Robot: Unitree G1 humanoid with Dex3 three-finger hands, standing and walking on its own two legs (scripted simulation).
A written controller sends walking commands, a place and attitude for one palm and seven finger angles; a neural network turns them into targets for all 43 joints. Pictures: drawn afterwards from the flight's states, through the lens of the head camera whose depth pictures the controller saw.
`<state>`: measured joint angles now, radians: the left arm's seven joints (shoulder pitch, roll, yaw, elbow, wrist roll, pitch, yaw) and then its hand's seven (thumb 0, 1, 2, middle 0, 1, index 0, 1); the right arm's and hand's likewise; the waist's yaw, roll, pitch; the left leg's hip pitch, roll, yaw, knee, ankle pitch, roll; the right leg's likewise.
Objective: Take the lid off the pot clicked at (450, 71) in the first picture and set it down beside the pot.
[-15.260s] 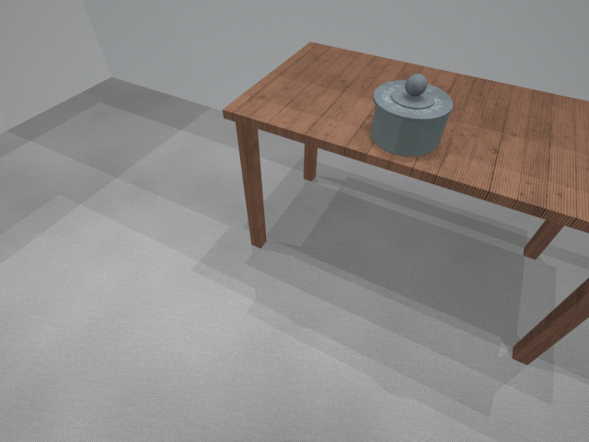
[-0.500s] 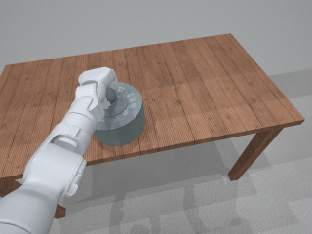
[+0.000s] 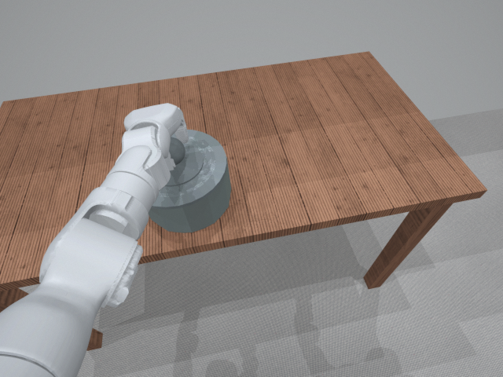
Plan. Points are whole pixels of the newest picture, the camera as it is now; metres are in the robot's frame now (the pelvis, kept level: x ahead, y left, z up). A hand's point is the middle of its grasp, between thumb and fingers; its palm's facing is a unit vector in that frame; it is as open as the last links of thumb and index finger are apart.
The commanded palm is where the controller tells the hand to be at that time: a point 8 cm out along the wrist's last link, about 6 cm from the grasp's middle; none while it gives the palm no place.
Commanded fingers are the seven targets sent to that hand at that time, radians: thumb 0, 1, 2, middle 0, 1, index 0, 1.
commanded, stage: close the fingers and squeeze the knob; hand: left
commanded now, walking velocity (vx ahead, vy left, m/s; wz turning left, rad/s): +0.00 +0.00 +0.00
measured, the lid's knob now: (170, 151) +0.50 +0.13 +0.07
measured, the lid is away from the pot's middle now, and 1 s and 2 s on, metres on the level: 0.01 0.00 0.01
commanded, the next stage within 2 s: lift the lid straight up in 0.14 s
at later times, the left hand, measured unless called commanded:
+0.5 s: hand (165, 151) +0.47 +0.13 +0.10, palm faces -0.32 -0.10 -0.94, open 8.6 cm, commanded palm +0.48 +0.13 +0.17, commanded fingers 0.00 0.50 1.11 -0.87 -1.04 -0.79 -1.02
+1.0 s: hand (162, 132) +0.48 +0.12 +0.14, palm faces -0.27 -0.12 -0.95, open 8.6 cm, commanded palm +0.48 +0.13 +0.21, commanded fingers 0.00 0.50 1.11 -0.87 -1.04 -0.79 -1.02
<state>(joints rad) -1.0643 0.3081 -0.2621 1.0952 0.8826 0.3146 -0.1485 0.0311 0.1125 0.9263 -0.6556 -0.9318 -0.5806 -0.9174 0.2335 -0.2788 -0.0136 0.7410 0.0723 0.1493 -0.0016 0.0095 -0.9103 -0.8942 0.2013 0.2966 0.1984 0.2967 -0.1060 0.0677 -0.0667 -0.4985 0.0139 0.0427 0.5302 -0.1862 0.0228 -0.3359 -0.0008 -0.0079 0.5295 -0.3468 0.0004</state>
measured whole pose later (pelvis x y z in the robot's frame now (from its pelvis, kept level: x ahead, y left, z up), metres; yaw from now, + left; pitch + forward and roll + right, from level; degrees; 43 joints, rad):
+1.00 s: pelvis +0.00 -0.01 +0.00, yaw +1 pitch +7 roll +0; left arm -1.07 0.32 -0.27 0.98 0.87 0.33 -0.23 0.00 0.09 0.92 -0.70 -0.93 -0.61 -0.91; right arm 0.20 -0.28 -0.01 0.73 0.08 0.10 -0.01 0.01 -0.91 -0.89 0.20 0.30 0.20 0.30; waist -0.09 0.08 -0.05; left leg -0.43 0.00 0.03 0.49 -0.18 0.02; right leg -0.27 -0.01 -0.02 0.50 -0.35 0.00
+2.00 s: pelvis +0.00 +0.00 +0.01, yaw +2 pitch +5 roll +0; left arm -1.30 0.34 -0.30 1.03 0.87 0.39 -0.35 -0.01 0.09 0.92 -0.70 -0.93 -0.61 -0.91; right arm 0.21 -0.29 0.01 0.75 0.08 0.03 -0.01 0.01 -0.91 -0.89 0.20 0.30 0.20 0.30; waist -0.08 0.08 -0.03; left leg -0.40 -0.01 0.02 0.45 -0.14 0.03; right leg -0.24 -0.02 -0.03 0.47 -0.32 0.01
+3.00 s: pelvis -0.01 +0.01 +0.01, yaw +2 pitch +4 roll -1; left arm -1.20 0.51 -0.24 0.92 0.91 0.28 -0.46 -0.02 0.09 0.92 -0.71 -0.93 -0.61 -0.91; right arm 0.20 -0.30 0.01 0.69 0.08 0.07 -0.01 0.01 -0.91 -0.89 0.20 0.30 0.20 0.30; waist -0.06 0.07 0.00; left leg -0.37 -0.01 0.02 0.44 -0.13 0.04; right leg -0.20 -0.02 -0.03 0.44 -0.30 0.01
